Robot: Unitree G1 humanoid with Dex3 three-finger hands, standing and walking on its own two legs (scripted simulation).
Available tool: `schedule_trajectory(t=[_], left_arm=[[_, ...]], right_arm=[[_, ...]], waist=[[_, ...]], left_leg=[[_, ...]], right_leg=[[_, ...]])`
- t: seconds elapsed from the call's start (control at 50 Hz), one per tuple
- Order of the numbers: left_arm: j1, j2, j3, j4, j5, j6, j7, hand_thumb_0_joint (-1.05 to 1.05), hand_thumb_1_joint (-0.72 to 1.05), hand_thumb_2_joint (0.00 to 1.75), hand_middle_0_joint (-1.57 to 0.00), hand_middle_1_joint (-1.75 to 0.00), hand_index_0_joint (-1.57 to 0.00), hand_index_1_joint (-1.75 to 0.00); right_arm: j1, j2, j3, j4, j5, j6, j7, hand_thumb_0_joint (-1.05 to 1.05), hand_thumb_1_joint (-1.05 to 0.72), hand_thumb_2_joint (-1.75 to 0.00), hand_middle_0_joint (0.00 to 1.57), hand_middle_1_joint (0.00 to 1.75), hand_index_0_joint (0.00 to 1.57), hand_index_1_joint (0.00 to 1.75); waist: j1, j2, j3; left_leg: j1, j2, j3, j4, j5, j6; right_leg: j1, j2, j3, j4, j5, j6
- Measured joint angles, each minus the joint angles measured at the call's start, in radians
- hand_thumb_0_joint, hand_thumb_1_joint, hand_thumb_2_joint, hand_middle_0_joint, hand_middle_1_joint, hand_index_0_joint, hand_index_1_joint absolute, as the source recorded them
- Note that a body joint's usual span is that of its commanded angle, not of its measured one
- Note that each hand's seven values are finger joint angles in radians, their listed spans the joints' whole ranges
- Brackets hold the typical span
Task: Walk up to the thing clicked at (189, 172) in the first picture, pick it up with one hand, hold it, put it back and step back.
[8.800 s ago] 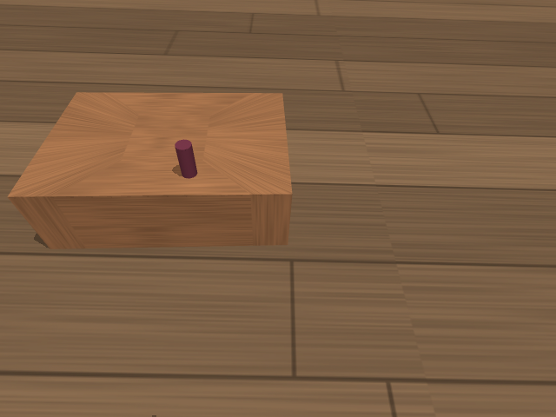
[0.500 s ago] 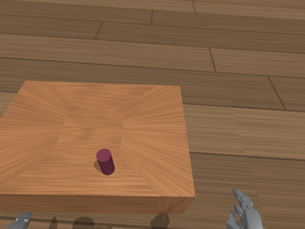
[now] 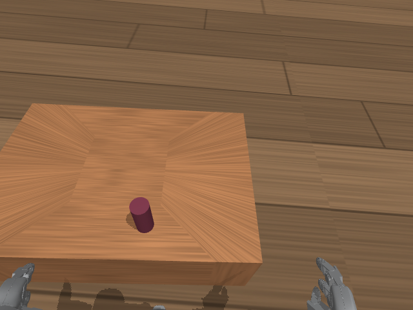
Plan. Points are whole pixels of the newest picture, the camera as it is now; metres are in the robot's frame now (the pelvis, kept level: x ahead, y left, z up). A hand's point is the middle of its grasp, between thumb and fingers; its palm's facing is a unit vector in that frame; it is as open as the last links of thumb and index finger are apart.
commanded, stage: go down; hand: left
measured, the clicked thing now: (142, 215) +0.46 +0.18 -0.31
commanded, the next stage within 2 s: none
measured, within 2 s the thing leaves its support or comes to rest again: neither
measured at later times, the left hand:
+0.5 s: hand (38, 231) +0.30 +0.34 -0.04, palm faces +0.10 -0.98 -0.16, open 17.7 cm
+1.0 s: hand (31, 205) +0.35 +0.36 -0.03, palm faces +0.11 -0.99 -0.11, open 17.7 cm
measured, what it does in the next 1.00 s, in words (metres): stands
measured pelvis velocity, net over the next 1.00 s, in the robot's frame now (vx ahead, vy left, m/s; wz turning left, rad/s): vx -0.02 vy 0.01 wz -0.05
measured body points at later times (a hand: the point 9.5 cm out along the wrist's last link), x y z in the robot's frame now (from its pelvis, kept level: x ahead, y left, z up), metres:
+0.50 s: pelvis -0.01 +0.00 -0.01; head +0.08 +0.03 +0.43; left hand +0.29 +0.39 -0.03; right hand +0.06 -0.28 -0.10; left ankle +0.02 +0.12 -0.68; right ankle -0.02 -0.13 -0.68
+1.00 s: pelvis -0.02 +0.01 -0.02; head +0.10 +0.05 +0.41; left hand +0.34 +0.41 -0.02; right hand +0.05 -0.27 -0.11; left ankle +0.02 +0.12 -0.68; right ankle -0.02 -0.13 -0.68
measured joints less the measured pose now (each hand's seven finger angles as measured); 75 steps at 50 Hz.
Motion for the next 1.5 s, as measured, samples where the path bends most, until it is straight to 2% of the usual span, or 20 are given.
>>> schedule_trajectory(t=[0.2,0.36,0.48,0.6,0.76,0.98,1.22,1.5], left_arm=[[-0.275,0.107,0.116,0.285,-0.031,-0.18,-0.131,-0.01,-0.59,0.05,-0.09,-0.01,-0.05,-0.04],[-0.424,0.167,0.199,0.526,-0.028,-0.365,-0.26,-0.01,-0.59,0.02,-0.09,-0.01,-0.06,-0.04],[-0.514,0.2,0.254,0.654,-0.022,-0.486,-0.307,-0.02,-0.6,0.02,-0.09,0.0,-0.06,-0.04],[-0.603,0.244,0.284,0.75,-0.019,-0.562,-0.332,-0.02,-0.6,0.02,-0.09,0.0,-0.06,-0.03],[-0.683,0.298,0.315,0.846,-0.025,-0.62,-0.366,-0.02,-0.6,0.02,-0.08,0.0,-0.06,-0.03],[-0.751,0.342,0.343,0.899,-0.027,-0.663,-0.394,-0.02,-0.6,0.03,-0.08,-0.01,-0.05,-0.04],[-0.787,0.371,0.364,0.906,-0.038,-0.683,-0.419,-0.02,-0.6,0.03,-0.09,-0.01,-0.05,-0.04],[-0.794,0.374,0.373,0.898,-0.048,-0.688,-0.435,-0.02,-0.58,0.04,-0.09,-0.01,-0.05,-0.04]], right_arm=[[0.001,-0.017,0.003,0.054,-0.009,-0.019,0.013,0.01,-0.9,-0.9,0.21,0.3,0.21,0.3],[0.05,-0.042,-0.019,0.065,-0.025,-0.005,0.045,0.01,-0.91,-0.9,0.21,0.3,0.21,0.3],[0.07,-0.047,-0.019,0.075,-0.033,0.028,0.063,0.01,-0.91,-0.9,0.21,0.3,0.21,0.3],[0.068,-0.045,-0.008,0.082,-0.038,0.05,0.069,0.01,-0.9,-0.9,0.21,0.3,0.21,0.3],[0.056,-0.052,0.006,0.073,-0.044,0.065,0.073,0.01,-0.89,-0.9,0.21,0.3,0.21,0.3],[0.045,-0.057,0.021,0.066,-0.052,0.085,0.077,0.01,-0.89,-0.9,0.21,0.3,0.21,0.3],[0.043,-0.054,0.033,0.069,-0.057,0.091,0.079,0.01,-0.89,-0.9,0.21,0.3,0.21,0.3],[0.046,-0.05,0.036,0.067,-0.058,0.099,0.083,0.01,-0.9,-0.9,0.21,0.3,0.21,0.3]], waist=[[-0.022,-0.019,0.027],[-0.031,-0.026,0.033],[-0.029,-0.037,0.049],[-0.033,-0.045,0.062],[-0.048,-0.049,0.056],[-0.055,-0.052,0.054],[-0.063,-0.053,0.049],[-0.059,-0.048,0.04]], left_leg=[[-0.021,0.005,0.007,-0.009,0.015,-0.001],[-0.073,0.011,0.027,0.014,0.011,0.004],[-0.115,0.013,0.035,0.037,0.01,0.007],[-0.139,0.015,0.034,0.042,0.018,0.009],[-0.176,0.018,0.035,0.055,0.02,0.012],[-0.228,0.019,0.028,0.087,0.011,0.016],[-0.271,0.018,0.021,0.117,-0.006,0.022],[-0.294,0.016,0.019,0.137,-0.019,0.026]], right_leg=[[-0.028,0.005,0.008,-0.003,0.016,-0.003],[-0.092,0.008,0.029,0.024,0.017,0.001],[-0.14,0.009,0.039,0.053,0.017,0.003],[-0.163,0.011,0.04,0.055,0.027,0.003],[-0.198,0.015,0.041,0.061,0.033,0.006],[-0.243,0.016,0.036,0.082,0.029,0.009],[-0.275,0.016,0.031,0.097,0.019,0.015],[-0.294,0.015,0.03,0.11,0.008,0.018]])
